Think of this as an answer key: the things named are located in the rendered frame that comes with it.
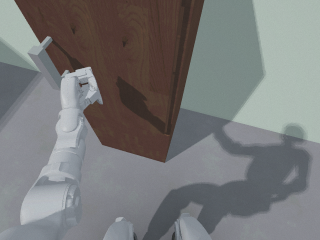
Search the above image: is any robot left upper arm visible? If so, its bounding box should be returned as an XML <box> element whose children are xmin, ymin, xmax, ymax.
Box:
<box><xmin>0</xmin><ymin>183</ymin><xmax>83</xmax><ymax>240</ymax></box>

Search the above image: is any robot left shin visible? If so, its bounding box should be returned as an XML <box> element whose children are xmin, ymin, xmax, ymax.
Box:
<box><xmin>115</xmin><ymin>217</ymin><xmax>126</xmax><ymax>222</ymax></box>

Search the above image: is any handle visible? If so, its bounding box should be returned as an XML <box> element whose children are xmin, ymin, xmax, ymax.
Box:
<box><xmin>27</xmin><ymin>36</ymin><xmax>70</xmax><ymax>91</ymax></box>

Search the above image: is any cupboard door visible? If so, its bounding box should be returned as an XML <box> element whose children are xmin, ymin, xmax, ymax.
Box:
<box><xmin>14</xmin><ymin>0</ymin><xmax>182</xmax><ymax>136</ymax></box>

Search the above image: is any robot left thigh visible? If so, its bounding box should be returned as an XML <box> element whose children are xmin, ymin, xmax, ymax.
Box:
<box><xmin>103</xmin><ymin>221</ymin><xmax>134</xmax><ymax>240</ymax></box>

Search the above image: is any left robot hand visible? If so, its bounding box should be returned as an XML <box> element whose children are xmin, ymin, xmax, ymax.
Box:
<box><xmin>60</xmin><ymin>67</ymin><xmax>103</xmax><ymax>112</ymax></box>

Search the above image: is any left robot forearm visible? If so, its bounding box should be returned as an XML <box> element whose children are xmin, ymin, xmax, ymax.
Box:
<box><xmin>20</xmin><ymin>108</ymin><xmax>88</xmax><ymax>225</ymax></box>

